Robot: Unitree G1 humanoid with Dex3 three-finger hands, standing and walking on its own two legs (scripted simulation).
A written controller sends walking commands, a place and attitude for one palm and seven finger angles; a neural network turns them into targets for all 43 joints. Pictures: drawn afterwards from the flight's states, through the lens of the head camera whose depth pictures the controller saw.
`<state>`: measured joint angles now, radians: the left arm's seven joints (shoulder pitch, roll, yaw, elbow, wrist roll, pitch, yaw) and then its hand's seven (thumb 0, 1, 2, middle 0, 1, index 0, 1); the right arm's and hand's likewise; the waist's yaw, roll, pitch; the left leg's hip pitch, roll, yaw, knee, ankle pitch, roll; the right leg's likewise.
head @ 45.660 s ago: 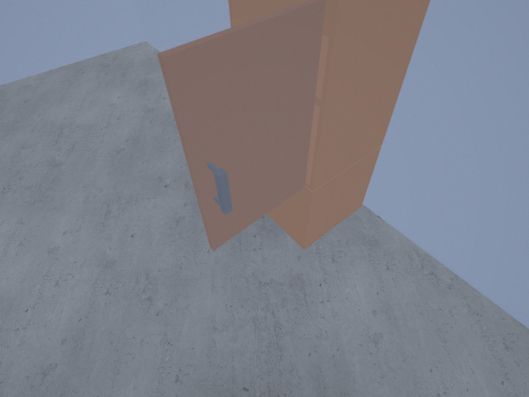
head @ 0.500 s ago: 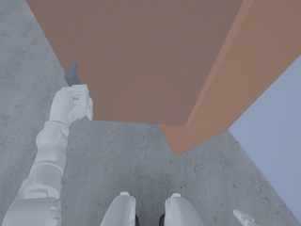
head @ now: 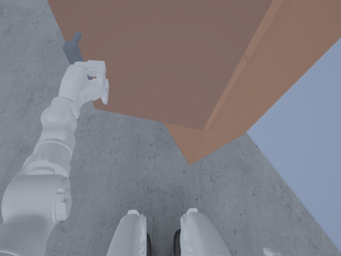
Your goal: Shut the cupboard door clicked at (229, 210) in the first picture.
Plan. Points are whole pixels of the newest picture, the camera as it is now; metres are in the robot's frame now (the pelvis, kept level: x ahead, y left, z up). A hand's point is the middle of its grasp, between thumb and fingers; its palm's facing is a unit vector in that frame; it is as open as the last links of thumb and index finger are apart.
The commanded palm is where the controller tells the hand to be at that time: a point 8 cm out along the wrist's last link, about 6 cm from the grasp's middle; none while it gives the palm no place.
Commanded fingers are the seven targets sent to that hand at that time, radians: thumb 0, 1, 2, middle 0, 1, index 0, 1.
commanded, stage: push the door shut along its arc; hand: left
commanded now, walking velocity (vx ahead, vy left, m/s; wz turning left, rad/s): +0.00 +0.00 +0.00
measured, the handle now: (82, 62) +0.56 +0.20 +0.05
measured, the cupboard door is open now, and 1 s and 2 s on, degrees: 49 38 35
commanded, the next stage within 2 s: pull the fist back off the door in 0.88 s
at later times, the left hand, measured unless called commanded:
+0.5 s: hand (125, 69) +0.54 +0.09 +0.05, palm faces -0.35 -0.94 -0.05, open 3.0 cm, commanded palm +0.54 +0.12 +0.06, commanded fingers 0.00 0.90 0.90 -1.30 -1.50 -1.30 -1.50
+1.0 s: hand (135, 63) +0.55 +0.07 +0.06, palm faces -0.43 -0.90 -0.04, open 3.7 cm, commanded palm +0.58 +0.08 +0.06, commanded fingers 0.00 0.90 0.90 -1.30 -1.50 -1.30 -1.50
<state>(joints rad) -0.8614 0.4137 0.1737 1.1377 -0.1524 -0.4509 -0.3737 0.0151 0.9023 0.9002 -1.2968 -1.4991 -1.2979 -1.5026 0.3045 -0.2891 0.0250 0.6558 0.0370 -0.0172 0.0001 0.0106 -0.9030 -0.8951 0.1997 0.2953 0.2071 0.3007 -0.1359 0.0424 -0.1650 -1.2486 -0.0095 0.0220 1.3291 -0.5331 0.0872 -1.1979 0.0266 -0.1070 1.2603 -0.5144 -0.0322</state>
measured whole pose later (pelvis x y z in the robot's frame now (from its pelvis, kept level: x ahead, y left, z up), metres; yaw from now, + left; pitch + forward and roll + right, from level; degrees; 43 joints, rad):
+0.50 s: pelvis +0.01 -0.01 -0.01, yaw -2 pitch +29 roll -4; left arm -1.01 0.47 0.23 1.19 -0.09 -0.37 -0.41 -0.01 0.89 0.93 -1.29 -1.50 -1.29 -1.50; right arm 0.37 -0.28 0.03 0.65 0.02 0.02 0.02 0.01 -0.90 -0.90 0.20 0.30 0.21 0.30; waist -0.19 0.06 -0.16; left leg -1.30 0.02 0.03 1.35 -0.56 0.07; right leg -1.26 0.05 -0.10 1.29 -0.53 -0.05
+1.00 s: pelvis +0.00 -0.02 -0.03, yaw -1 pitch +31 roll -5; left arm -1.24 0.55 0.12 1.28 -0.10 -0.25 -0.48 0.05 1.04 1.03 -1.29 -1.50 -1.29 -1.50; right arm 0.31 -0.30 0.04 0.71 0.00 -0.10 -0.02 0.01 -0.90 -0.90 0.20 0.30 0.21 0.30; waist -0.22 0.05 -0.15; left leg -1.42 0.02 -0.01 1.44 -0.56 0.05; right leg -1.36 0.06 -0.14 1.36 -0.54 -0.07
